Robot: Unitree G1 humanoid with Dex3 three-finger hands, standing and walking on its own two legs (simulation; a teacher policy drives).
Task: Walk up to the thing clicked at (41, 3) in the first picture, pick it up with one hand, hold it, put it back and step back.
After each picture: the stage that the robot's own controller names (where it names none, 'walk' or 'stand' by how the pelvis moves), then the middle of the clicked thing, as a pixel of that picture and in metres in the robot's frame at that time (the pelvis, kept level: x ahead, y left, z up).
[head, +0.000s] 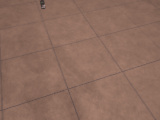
stand; (42, 4) +2.25 +0.52 -0.72
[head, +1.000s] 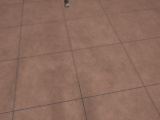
walk; (66, 3) +2.15 +0.28 -0.71
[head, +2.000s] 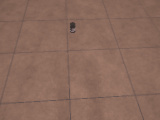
walk; (72, 27) +1.57 +0.16 -0.70
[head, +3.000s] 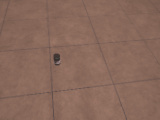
walk; (57, 59) +1.10 +0.20 -0.70
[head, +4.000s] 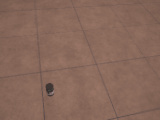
walk; (50, 89) +0.75 +0.20 -0.71
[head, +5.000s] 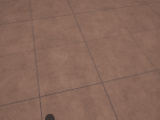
walk; out of the picture +0.47 +0.21 -0.71
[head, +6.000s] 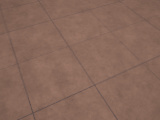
stand; out of the picture +0.37 +0.22 -0.69
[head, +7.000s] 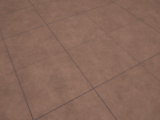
stand; out of the picture +0.33 +0.22 -0.72
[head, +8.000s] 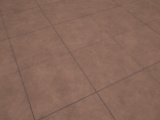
stand; out of the picture +0.32 +0.21 -0.73
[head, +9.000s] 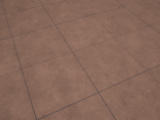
stand; out of the picture +0.33 +0.20 -0.73
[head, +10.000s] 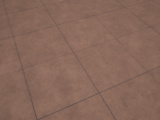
stand; out of the picture +0.33 +0.19 -0.73
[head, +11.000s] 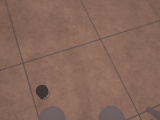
go down; (43, 92) +0.39 +0.20 -0.50
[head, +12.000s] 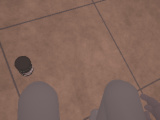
go down; (24, 66) +0.43 +0.23 -0.31
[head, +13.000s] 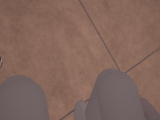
close in; out of the picture +0.41 +0.26 -0.25
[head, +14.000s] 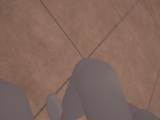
close; out of the picture +0.40 +0.29 -0.22
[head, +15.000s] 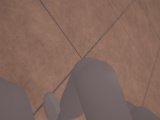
close; out of the picture +0.39 +0.29 -0.22
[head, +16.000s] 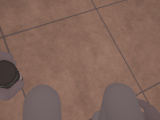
lift; (8, 77) +0.33 +0.24 -0.05
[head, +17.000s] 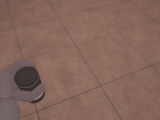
hold; (31, 85) +0.33 +0.17 +0.06
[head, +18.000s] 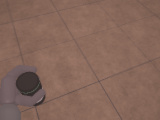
hold; (32, 89) +0.33 +0.17 +0.02
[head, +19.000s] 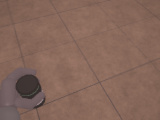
hold; (32, 92) +0.32 +0.17 +0.02
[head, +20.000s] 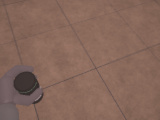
crouch; (29, 88) +0.34 +0.17 -0.02
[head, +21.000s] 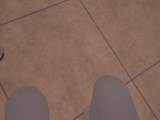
lower; out of the picture +0.45 +0.25 -0.09
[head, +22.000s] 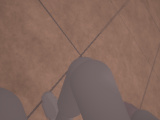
lower; out of the picture +0.42 +0.31 -0.21
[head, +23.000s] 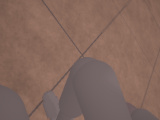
lower; out of the picture +0.41 +0.30 -0.22
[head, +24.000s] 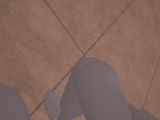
lower; out of the picture +0.41 +0.30 -0.22
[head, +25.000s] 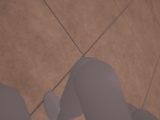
lower; out of the picture +0.41 +0.30 -0.22
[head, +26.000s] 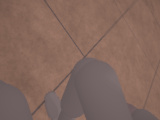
loosen; out of the picture +0.41 +0.30 -0.22
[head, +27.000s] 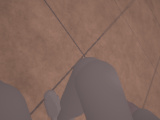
rise; out of the picture +0.40 +0.30 -0.23
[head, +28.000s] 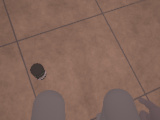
walk; (38, 72) +0.44 +0.22 -0.41
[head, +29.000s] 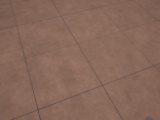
stand; out of the picture +0.36 +0.18 -0.66
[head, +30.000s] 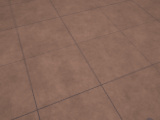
stand; out of the picture +0.37 +0.20 -0.67
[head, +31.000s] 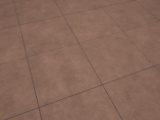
stand; out of the picture +0.37 +0.20 -0.68
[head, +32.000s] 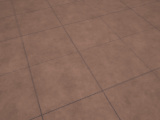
stand; out of the picture +0.39 +0.20 -0.72
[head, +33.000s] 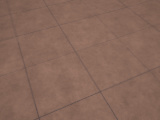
stand; out of the picture +0.35 +0.21 -0.73
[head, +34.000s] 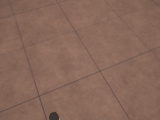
walk; (54, 118) +0.40 +0.21 -0.70
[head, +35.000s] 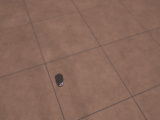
walk; (59, 80) +0.68 +0.16 -0.69
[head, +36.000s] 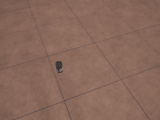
stand; (59, 67) +1.02 +0.22 -0.70
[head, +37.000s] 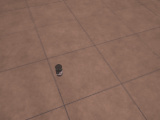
stand; (59, 70) +0.98 +0.19 -0.72
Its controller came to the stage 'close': yes
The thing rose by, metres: 0.73
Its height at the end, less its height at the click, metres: +0.00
